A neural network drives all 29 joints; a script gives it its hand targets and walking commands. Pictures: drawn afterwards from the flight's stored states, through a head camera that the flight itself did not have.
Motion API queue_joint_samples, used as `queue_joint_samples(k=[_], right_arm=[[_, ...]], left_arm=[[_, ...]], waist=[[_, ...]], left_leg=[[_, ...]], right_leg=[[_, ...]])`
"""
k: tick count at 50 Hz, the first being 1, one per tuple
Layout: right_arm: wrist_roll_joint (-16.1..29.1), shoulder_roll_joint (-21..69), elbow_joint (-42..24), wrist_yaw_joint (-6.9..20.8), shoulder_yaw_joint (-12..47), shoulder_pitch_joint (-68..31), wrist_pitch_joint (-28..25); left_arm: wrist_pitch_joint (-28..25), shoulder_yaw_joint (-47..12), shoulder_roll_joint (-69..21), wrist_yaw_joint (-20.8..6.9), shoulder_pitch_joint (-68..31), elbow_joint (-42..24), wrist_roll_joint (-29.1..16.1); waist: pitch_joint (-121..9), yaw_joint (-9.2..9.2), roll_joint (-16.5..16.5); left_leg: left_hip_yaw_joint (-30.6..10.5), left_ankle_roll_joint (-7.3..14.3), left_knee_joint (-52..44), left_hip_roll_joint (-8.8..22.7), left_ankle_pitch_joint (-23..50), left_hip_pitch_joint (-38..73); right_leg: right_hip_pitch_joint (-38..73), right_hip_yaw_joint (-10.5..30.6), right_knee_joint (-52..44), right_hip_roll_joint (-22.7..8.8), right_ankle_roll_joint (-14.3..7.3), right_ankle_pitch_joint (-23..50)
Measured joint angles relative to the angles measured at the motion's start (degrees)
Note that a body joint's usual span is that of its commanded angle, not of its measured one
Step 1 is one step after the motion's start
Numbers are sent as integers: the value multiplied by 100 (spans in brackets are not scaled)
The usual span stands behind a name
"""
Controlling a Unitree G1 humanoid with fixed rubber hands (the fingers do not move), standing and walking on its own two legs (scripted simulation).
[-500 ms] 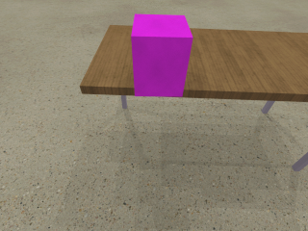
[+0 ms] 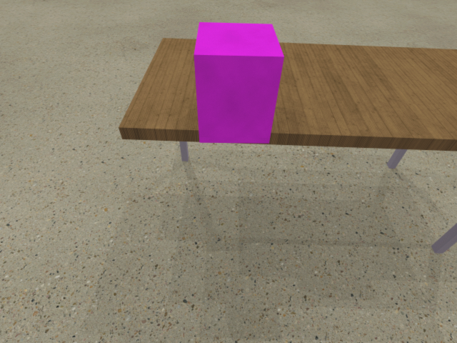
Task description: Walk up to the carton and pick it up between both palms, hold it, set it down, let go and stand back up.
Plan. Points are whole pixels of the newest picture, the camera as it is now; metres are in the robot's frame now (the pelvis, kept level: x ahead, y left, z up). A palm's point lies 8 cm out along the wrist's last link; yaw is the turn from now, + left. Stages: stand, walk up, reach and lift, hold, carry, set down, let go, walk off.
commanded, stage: walk up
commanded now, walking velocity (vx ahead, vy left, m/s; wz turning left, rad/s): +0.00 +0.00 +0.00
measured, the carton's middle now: (235, 84) +0.77 -0.02 +0.09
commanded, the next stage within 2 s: none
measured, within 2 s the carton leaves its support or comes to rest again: neither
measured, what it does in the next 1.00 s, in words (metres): walks ahead: right foot, then left foot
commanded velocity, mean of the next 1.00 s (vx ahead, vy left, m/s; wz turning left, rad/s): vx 0.39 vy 0.06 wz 0.00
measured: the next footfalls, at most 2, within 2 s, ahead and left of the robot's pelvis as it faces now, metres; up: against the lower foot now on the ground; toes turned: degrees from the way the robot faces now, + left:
right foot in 0.42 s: +0.08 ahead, -0.22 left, +0.00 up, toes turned -6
left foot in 0.92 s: +0.43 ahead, +0.00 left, +0.00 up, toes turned +7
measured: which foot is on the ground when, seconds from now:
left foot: down 0.00-0.44, up 0.46-0.90, down 0.92-1.00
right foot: down 0.00-0.12, up 0.14-0.40, down 0.42-0.98, up 1.00-1.00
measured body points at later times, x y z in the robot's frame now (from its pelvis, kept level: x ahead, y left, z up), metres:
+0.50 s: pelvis +0.06 -0.10 -0.01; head +0.06 -0.13 +0.44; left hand +0.12 +0.14 -0.14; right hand +0.00 -0.36 -0.17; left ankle +0.00 +0.08 -0.71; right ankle +0.04 -0.22 -0.74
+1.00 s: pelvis +0.29 -0.08 -0.03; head +0.37 -0.08 +0.41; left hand +0.17 +0.12 -0.16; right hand +0.42 -0.29 -0.18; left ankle +0.39 +0.00 -0.74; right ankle +0.07 -0.21 -0.69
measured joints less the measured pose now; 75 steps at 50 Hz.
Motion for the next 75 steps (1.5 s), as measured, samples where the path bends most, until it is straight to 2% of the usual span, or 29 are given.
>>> queue_joint_samples(k=[6,9,11,14,17,20,21,23,24,26,28,32,33,36,39,44,46,47,49,51,54,56,61,65,67,70,72,73,75], right_arm=[[0,46,123,-8,18,21,-4],[-25,-5,25,18,-86,89,19],[-53,-122,-6,-4,-181,144,-6],[-72,-217,65,-11,-259,363,-121],[-63,-297,206,-15,-316,480,-158],[-95,-396,187,8,-382,499,-200],[-114,-424,175,14,-400,504,-209],[-190,-570,231,36,-433,458,-203],[-229,-611,246,44,-427,462,-186],[-195,-597,198,154,-407,477,-96],[-194,-600,8,316,-399,195,-43],[-148,-601,-474,487,-378,-335,-225],[-147,-596,-505,493,-362,-399,-200],[-124,-570,-548,525,-315,-630,-56],[-92,-503,-632,554,-277,-788,-14],[-46,-420,-679,513,-152,-1262,-67],[23,-343,-773,470,-105,-1379,-184],[43,-256,-757,440,-104,-1398,-264],[-27,-182,-718,395,-82,-1386,-363],[34,-292,-694,302,-132,-1374,-344],[0,-421,-646,201,-200,-951,-322],[-43,-472,-490,171,-191,-506,-420],[56,-338,-59,128,-40,145,-468],[-36,-114,142,141,142,280,-417],[-63,-46,111,157,202,208,-395],[-82,45,23,154,258,122,-346],[-55,32,9,138,255,14,-250],[-38,-34,7,128,233,-92,-207],[23,-160,-74,70,163,-172,-166]], left_arm=[[-3,-18,-43,5,4,141,-2],[167,70,42,-185,82,62,51],[228,110,148,-310,-18,-85,180],[66,218,376,-420,-361,-358,244],[-81,315,562,-444,-484,-534,138],[-95,331,610,-422,-493,-554,28],[-125,318,595,-405,-515,-566,1],[-276,283,382,-336,-589,-526,17],[-355,233,282,-302,-521,-540,55],[-372,188,209,-221,-105,-487,112],[-336,184,191,-197,445,-307,134],[-298,140,181,-221,1003,-11,61],[-322,136,185,-233,1088,24,54],[-416,58,46,-230,1468,134,74],[-439,-37,-136,-203,1683,219,101],[-517,-137,-342,-70,1612,127,102],[-512,-121,-307,-3,1558,159,85],[-491,-90,-205,29,1431,211,48],[-458,-48,-40,58,1073,152,-75],[-384,-70,-83,58,895,-6,-238],[-290,60,77,-95,563,44,-77],[-254,167,319,-139,201,-99,20],[-108,272,628,-29,-760,-593,1],[77,164,405,-53,-1020,-727,9],[163,74,251,-54,-936,-625,14],[215,36,125,12,-768,-459,10],[155,10,140,16,-610,-348,11],[107,-4,91,30,-547,-245,15],[37,-59,37,45,-374,-130,20]], waist=[[3,2,1],[-175,-57,34],[-211,-186,179],[-241,-246,231],[-334,-162,61],[-447,-261,-81],[-437,-264,-99],[-266,-186,242],[-242,-171,369],[-458,28,276],[-581,250,109],[-333,159,202],[-284,212,233],[-251,435,283],[-210,388,301],[119,667,292],[232,621,184],[324,539,-25],[543,541,-354],[566,479,-167],[288,-17,80],[121,-207,96],[168,-320,-195],[143,-103,-344],[122,-102,-333],[35,-152,-246],[-59,-45,-137],[-58,-17,61],[-66,-151,363]], left_leg=[[-3,-8,-27,7,31,0],[64,37,91,153,-453,-134],[-8,47,-85,354,-384,-131],[-161,-119,-565,558,94,-51],[-69,-379,-702,661,296,64],[-21,-521,-507,681,10,67],[-29,-496,-290,678,-157,10],[-217,-198,698,845,-854,-281],[-328,-109,1436,780,-1225,-552],[-79,-40,2746,470,-1365,-1073],[295,-20,3592,322,-888,-1493],[225,101,4197,349,182,-2467],[237,100,4241,397,324,-2652],[300,11,4040,508,693,-2925],[430,-56,3485,422,961,-3017],[871,-64,1449,253,889,-2496],[946,59,625,25,980,-2092],[996,345,454,-188,931,-1924],[1109,611,524,-427,752,-1759],[1175,696,847,-166,399,-1673],[1063,566,463,-23,292,-1072],[947,556,41,-19,376,-665],[849,527,-456,-25,471,-32],[945,479,-500,-100,415,20],[1005,473,-396,-148,335,-37],[978,462,-149,-239,198,-209],[1046,418,69,-226,60,-320],[1033,382,185,-103,-11,-352],[843,338,269,24,-102,-348]], right_leg=[[1,-3,-29,7,-6,32],[-633,-224,1292,48,70,-912],[-1121,-480,2285,45,165,-768],[-1566,-455,2776,-108,224,-366],[-1522,-248,2275,-298,223,-368],[-987,-226,926,-453,248,-439],[-742,-246,450,-484,264,-405],[-583,-421,452,-287,231,-82],[-521,-545,606,-260,208,-248],[-407,-507,667,-388,138,-556],[-166,-207,269,-472,64,-450],[562,-372,-465,-525,116,-340],[666,-421,-476,-520,105,-416],[895,-327,-535,-487,95,-626],[1223,-443,-749,-484,135,-780],[1537,-440,-761,-462,294,-1189],[1603,-479,-469,-511,372,-1530],[1575,-529,-107,-670,403,-1717],[1060,-382,1364,-950,309,-1374],[88,-244,3530,-741,197,-1875],[-772,-412,4844,-449,79,-1551],[-1165,-460,4757,-385,32,-1105],[-1786,-99,3674,-267,-85,-551],[-1814,58,2546,-249,-124,102],[-1610,8,2038,-275,-126,192],[-1094,-57,1412,-260,-128,0],[-613,-82,676,-226,-98,-292],[-489,-108,439,-113,-71,-375],[-310,-286,203,10,-121,-69]])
